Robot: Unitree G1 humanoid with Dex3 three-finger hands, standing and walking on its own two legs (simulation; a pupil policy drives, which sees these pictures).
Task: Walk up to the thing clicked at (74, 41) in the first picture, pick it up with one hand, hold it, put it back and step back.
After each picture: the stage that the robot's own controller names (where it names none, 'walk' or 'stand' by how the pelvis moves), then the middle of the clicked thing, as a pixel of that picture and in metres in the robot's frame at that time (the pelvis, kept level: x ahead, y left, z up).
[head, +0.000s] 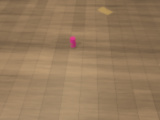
stand; (72, 42) +1.45 +0.11 -0.72
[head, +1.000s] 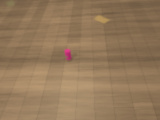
walk; (68, 54) +1.32 +0.25 -0.71
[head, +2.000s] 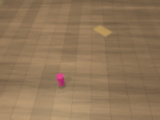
walk; (60, 79) +0.88 +0.26 -0.71
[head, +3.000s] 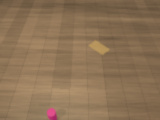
walk; (52, 115) +0.54 +0.23 -0.70
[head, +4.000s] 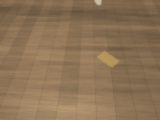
stand; out of the picture +0.39 +0.20 -0.71
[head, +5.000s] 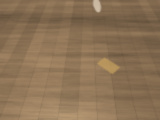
stand; out of the picture +0.37 +0.19 -0.72
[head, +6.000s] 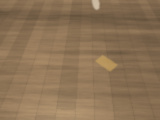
stand; out of the picture +0.38 +0.21 -0.73
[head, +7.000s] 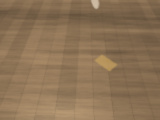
stand; out of the picture +0.37 +0.21 -0.73
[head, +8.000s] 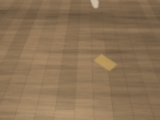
stand; out of the picture +0.36 +0.21 -0.73
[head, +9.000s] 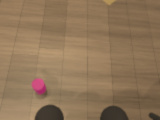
go down; (39, 86) +0.43 +0.22 -0.47
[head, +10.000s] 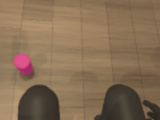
go down; (24, 64) +0.45 +0.25 -0.31
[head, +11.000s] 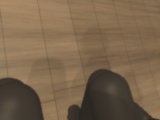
close in; out of the picture +0.42 +0.29 -0.23
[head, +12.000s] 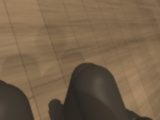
close; out of the picture +0.42 +0.30 -0.22
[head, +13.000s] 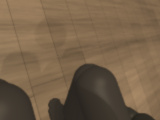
lift; out of the picture +0.40 +0.29 -0.23
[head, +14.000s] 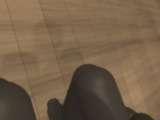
lift; out of the picture +0.39 +0.28 -0.23
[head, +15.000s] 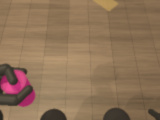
lift; (20, 89) +0.33 +0.21 -0.02
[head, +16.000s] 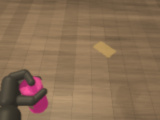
hold; (35, 95) +0.32 +0.17 +0.00
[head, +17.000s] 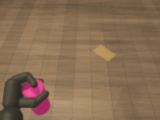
hold; (37, 97) +0.32 +0.17 +0.00
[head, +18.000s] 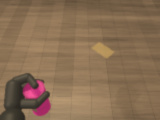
crouch; (38, 98) +0.32 +0.16 -0.01
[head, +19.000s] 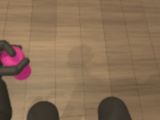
crouch; (17, 64) +0.42 +0.21 -0.09
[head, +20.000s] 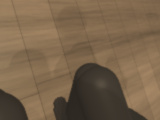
lower; out of the picture +0.42 +0.30 -0.22
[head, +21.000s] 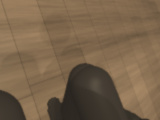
lower; out of the picture +0.41 +0.30 -0.23
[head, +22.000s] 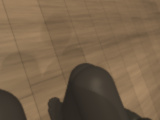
lower; out of the picture +0.42 +0.30 -0.22
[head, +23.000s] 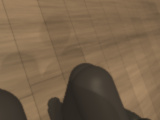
lower; out of the picture +0.42 +0.31 -0.23
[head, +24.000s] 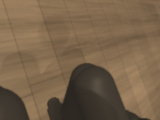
loosen; out of the picture +0.42 +0.30 -0.23
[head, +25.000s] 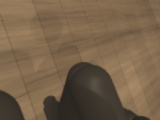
withdraw; out of the picture +0.41 +0.30 -0.23
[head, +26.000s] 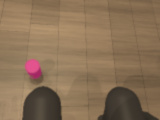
walk; (33, 69) +0.45 +0.23 -0.34
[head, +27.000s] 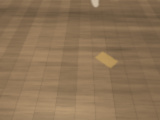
stand; out of the picture +0.38 +0.18 -0.66
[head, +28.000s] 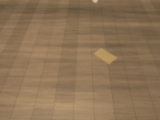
stand; out of the picture +0.39 +0.20 -0.67
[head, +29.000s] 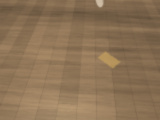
stand; out of the picture +0.39 +0.19 -0.70
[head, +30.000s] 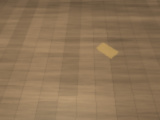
walk; out of the picture +0.41 +0.18 -0.71
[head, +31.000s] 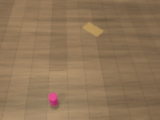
walk; (53, 99) +0.56 +0.18 -0.71
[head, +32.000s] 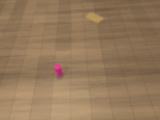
walk; (58, 70) +0.90 +0.29 -0.69
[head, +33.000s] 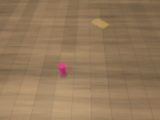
stand; (62, 69) +0.99 +0.21 -0.70
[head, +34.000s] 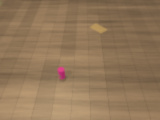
stand; (61, 73) +1.01 +0.22 -0.73
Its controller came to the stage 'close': yes
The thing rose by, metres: 0.70
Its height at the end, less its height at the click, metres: +0.00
